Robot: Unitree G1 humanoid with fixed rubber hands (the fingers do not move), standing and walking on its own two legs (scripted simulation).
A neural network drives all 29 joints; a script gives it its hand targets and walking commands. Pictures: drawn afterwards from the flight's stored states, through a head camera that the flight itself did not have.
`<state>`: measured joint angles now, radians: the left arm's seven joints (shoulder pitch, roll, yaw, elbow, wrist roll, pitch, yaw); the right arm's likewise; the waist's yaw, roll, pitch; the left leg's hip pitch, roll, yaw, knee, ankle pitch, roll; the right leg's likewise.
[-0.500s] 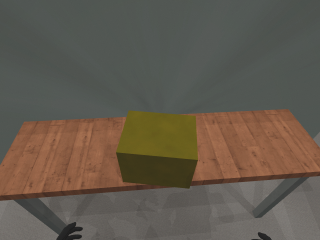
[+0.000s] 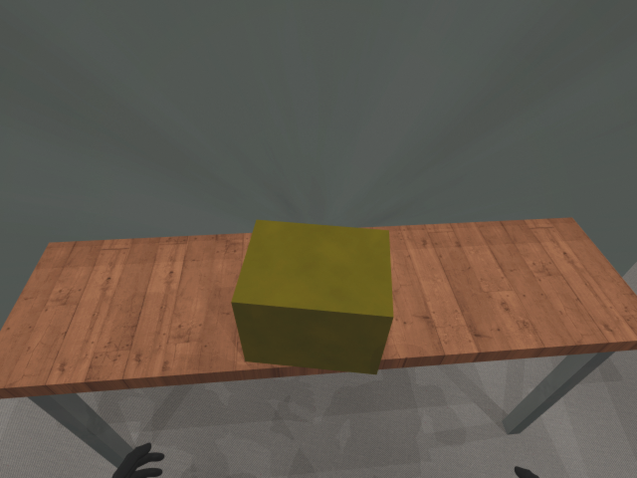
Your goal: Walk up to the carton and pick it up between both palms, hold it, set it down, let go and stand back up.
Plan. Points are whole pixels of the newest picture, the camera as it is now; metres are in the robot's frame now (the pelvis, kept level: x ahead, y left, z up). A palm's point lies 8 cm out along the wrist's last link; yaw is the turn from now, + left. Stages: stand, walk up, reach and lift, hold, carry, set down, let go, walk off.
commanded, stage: stand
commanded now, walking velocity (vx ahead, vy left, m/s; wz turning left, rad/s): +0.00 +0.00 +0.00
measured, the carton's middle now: (316, 296) +0.43 -0.03 -0.07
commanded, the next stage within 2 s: none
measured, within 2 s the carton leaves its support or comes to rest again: neither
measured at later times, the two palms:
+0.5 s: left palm out of the picture +0.14 +0.24 -0.09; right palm out of the picture +0.08 -0.30 -0.11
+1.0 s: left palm out of the picture +0.15 +0.25 -0.09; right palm out of the picture +0.08 -0.30 -0.11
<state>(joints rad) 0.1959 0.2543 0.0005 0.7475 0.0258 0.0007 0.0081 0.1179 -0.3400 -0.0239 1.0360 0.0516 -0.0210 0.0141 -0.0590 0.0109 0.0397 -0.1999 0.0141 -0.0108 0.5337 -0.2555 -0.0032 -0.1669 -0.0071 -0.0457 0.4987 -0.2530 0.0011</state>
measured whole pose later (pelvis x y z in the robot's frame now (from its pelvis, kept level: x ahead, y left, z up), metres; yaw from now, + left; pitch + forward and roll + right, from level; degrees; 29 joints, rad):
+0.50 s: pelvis +0.00 +0.00 +0.00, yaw +0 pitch -5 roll -1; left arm 0.18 0.26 0.00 0.77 0.02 0.00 0.01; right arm 0.12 -0.34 -0.02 1.04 0.05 -0.02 0.01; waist -0.06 0.01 0.04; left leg -0.20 0.01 -0.01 0.53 -0.26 0.00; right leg -0.17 -0.01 -0.05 0.50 -0.25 0.00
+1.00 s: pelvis +0.00 +0.00 +0.00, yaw +0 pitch -4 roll -1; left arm 0.17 0.26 0.00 0.78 0.02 0.00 0.01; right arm 0.12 -0.34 -0.02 1.05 0.05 -0.02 0.01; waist -0.06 0.01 0.05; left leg -0.20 0.01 -0.01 0.53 -0.26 0.00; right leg -0.17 -0.01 -0.05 0.50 -0.25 0.00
